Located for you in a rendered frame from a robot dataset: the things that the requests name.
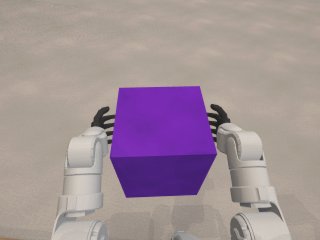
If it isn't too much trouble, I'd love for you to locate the robot right forearm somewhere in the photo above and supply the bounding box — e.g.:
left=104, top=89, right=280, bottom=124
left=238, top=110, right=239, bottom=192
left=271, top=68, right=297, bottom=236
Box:
left=216, top=123, right=292, bottom=240

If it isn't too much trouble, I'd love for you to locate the robot left forearm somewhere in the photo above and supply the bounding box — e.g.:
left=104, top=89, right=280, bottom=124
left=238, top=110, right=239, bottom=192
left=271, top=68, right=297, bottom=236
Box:
left=50, top=126, right=109, bottom=240

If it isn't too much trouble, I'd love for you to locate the right robot shin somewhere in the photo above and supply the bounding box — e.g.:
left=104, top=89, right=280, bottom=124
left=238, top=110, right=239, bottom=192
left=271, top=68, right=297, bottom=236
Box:
left=172, top=231, right=185, bottom=238

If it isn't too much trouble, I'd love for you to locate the carton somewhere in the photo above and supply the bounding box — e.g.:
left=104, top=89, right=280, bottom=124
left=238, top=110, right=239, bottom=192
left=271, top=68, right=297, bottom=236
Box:
left=110, top=86, right=217, bottom=198

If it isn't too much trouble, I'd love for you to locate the left robot hand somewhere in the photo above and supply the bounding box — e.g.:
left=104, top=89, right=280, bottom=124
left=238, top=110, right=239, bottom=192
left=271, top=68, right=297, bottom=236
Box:
left=91, top=106, right=116, bottom=144

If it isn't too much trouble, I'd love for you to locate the right robot hand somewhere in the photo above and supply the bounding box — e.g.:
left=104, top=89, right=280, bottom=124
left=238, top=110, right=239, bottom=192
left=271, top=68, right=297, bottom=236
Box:
left=207, top=104, right=231, bottom=142

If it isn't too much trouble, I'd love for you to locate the robot left upper arm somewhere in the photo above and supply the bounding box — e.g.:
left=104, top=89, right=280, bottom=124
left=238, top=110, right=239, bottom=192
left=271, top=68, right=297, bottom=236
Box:
left=52, top=219, right=108, bottom=240

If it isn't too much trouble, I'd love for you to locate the robot right upper arm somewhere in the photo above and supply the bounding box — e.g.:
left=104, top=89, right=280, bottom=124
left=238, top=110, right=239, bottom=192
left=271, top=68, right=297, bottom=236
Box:
left=230, top=211, right=291, bottom=240

